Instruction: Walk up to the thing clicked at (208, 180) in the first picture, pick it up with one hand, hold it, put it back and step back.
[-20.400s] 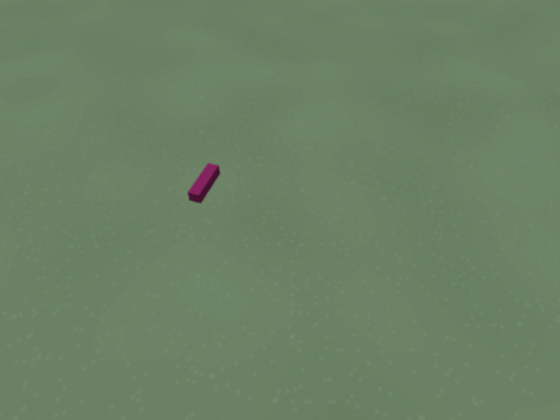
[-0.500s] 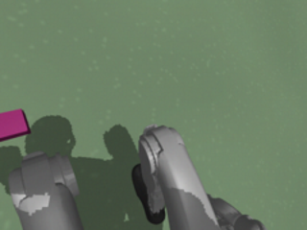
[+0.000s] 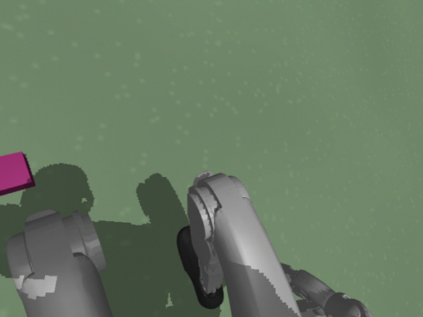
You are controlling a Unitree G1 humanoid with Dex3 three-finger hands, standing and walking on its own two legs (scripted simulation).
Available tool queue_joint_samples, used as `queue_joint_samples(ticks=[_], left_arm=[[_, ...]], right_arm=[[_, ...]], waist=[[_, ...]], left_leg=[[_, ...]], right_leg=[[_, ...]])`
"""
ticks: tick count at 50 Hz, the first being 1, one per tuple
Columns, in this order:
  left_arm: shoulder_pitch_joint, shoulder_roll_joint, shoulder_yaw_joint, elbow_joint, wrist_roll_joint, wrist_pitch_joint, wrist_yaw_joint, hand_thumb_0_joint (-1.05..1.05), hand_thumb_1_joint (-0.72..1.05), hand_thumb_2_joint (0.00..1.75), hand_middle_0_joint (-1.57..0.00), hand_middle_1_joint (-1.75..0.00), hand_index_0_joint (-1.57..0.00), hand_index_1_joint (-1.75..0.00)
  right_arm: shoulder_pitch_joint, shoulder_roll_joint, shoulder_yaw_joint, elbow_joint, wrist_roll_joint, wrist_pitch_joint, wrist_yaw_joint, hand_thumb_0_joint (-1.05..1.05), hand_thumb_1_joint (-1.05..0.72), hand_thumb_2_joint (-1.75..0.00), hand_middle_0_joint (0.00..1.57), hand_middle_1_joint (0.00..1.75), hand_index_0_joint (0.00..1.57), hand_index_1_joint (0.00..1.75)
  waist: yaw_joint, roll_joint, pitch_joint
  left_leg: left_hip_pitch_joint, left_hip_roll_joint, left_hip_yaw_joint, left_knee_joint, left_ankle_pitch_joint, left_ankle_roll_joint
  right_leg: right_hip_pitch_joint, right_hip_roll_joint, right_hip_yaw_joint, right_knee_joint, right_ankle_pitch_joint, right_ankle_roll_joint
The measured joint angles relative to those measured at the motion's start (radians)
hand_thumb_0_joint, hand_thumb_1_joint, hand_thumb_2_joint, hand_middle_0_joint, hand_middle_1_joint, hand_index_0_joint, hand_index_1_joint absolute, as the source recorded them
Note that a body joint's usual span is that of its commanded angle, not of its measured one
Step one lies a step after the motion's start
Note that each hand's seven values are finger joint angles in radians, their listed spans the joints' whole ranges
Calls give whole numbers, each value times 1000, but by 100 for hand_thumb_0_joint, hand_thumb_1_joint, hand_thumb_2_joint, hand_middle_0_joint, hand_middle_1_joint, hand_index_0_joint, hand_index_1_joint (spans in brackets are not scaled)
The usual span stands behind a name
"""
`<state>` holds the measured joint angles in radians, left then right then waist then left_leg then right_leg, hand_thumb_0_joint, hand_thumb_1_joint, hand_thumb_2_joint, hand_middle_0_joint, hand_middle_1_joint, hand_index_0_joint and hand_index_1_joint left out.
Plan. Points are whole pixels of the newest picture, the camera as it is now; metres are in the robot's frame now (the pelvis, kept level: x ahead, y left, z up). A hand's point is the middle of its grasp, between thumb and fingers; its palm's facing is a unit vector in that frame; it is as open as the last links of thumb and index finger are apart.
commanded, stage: close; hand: left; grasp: from above
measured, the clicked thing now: out of the picture +0.38 +0.34 -0.26
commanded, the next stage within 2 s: none
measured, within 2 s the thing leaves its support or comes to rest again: neither
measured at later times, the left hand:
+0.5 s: hand out of the picture +0.37 +0.32 -0.25, palm faces -0.39 -0.14 -0.91, open 12.5 cm
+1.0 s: hand out of the picture +0.37 +0.34 -0.24, palm faces -0.45 -0.20 -0.87, open 10.8 cm
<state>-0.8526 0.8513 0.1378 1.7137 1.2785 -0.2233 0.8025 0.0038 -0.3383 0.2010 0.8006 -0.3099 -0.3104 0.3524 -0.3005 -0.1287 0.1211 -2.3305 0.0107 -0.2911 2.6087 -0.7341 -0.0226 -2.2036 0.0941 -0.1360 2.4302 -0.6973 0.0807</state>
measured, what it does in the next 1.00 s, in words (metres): stands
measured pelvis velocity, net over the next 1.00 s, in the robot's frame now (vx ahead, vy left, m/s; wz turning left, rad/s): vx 0.00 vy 0.00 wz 0.01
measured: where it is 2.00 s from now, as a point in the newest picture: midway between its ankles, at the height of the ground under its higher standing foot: (152, 307)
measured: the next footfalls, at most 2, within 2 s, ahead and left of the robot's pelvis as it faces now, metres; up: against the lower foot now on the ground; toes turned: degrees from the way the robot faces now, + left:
none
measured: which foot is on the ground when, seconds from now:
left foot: down 0.00-1.00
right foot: down 0.00-1.00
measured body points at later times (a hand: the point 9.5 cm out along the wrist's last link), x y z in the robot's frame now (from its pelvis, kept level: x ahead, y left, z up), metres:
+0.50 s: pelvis +0.00 +0.00 +0.00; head +0.24 +0.14 +0.36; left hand +0.39 +0.32 -0.20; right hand +0.09 -0.26 -0.06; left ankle +0.06 +0.13 -0.26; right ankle +0.11 -0.13 -0.26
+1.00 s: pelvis +0.00 +0.00 +0.00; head +0.24 +0.13 +0.35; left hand +0.39 +0.35 -0.19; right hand +0.08 -0.26 -0.07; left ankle +0.06 +0.13 -0.26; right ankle +0.11 -0.13 -0.26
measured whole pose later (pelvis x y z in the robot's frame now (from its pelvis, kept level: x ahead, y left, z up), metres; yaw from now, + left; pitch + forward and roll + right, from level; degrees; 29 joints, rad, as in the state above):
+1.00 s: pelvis +0.00 +0.00 +0.00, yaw +0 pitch +24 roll -14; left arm -0.85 0.92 0.11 1.69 1.24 -0.34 0.67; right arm 0.04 -0.34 0.23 0.78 -0.31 -0.28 0.32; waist -0.28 -0.13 0.16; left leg -2.32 0.01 -0.29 2.60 -0.73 -0.03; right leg -2.19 0.09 -0.14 2.43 -0.69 0.08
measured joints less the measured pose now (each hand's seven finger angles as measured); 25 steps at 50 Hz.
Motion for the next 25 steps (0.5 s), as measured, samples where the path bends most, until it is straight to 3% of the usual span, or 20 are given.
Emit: queue_joint_samples(ticks=[7,13,19,25], left_arm=[[-35,54,33,28,-40,4,-91,0,-37,88,-14,-101,-15,-98],[-11,68,1,8,-48,-58,-142,0,-33,85,-17,-100,-19,-96],[21,43,-19,-23,-5,-114,-87,0,-28,81,-20,-96,-23,-93],[41,14,-25,-34,29,-74,7,0,-23,78,-24,-90,-26,-87]], right_arm=[[15,-6,1,-13,7,-15,-6,1,-90,-90,20,30,20,30],[36,2,28,-11,3,8,-13,1,-90,-90,20,30,20,30],[32,12,44,-4,-8,25,-19,1,-90,-90,20,30,20,30],[9,14,21,4,-3,25,-22,1,-89,-90,20,30,20,30]], waist=[[-12,5,16],[0,5,32],[13,2,39],[10,-4,30]], left_leg=[[-14,-6,3,5,10,4],[-2,-5,-2,4,4,-1],[17,-2,-10,1,-3,-7],[27,5,-11,-4,-7,-8]], right_leg=[[-7,-4,1,6,3,-2],[3,-4,-2,4,0,0],[16,-2,-8,-2,0,-2],[20,2,-9,-9,3,-2]])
